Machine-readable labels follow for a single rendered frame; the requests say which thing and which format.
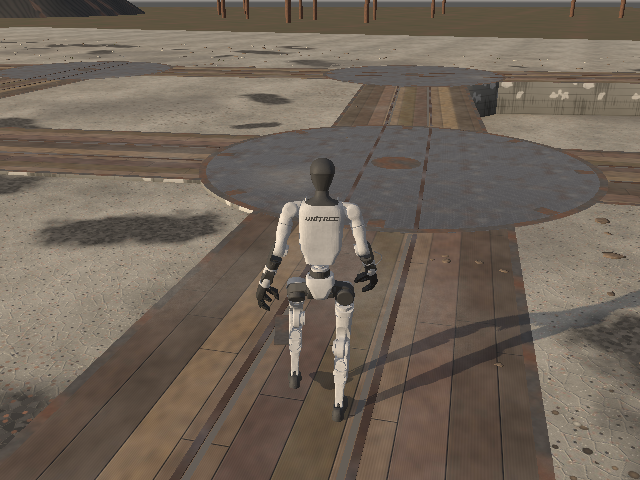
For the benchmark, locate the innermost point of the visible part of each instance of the right robot forearm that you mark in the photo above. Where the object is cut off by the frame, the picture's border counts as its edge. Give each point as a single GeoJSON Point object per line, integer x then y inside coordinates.
{"type": "Point", "coordinates": [369, 262]}

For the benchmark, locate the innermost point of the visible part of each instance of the left robot upper arm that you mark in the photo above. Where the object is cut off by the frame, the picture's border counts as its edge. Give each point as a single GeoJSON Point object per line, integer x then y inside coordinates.
{"type": "Point", "coordinates": [289, 211]}

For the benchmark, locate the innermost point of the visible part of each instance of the robot right hand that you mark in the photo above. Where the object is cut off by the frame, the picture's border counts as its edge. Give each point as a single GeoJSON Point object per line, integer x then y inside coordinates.
{"type": "Point", "coordinates": [364, 277]}

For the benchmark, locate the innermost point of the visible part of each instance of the robot left hand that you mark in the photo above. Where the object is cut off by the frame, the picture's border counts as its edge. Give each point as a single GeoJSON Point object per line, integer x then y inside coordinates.
{"type": "Point", "coordinates": [261, 296]}

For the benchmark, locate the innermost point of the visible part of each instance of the robot left foot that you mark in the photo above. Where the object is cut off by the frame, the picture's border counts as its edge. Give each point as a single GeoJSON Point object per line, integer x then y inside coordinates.
{"type": "Point", "coordinates": [294, 381]}

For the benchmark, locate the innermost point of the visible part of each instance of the robot right foot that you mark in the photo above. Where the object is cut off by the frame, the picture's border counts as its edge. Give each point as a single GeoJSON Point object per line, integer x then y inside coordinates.
{"type": "Point", "coordinates": [338, 413]}

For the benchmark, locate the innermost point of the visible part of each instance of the right robot upper arm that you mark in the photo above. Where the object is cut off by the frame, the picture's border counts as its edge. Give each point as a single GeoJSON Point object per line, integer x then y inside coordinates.
{"type": "Point", "coordinates": [352, 212]}

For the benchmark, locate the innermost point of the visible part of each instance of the robot foot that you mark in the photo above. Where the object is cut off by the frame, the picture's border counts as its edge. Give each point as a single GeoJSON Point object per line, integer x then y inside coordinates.
{"type": "Point", "coordinates": [338, 413]}
{"type": "Point", "coordinates": [294, 381]}

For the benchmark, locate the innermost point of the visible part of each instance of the left robot forearm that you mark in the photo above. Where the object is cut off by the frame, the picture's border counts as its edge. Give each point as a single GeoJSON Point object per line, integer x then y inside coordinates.
{"type": "Point", "coordinates": [270, 269]}

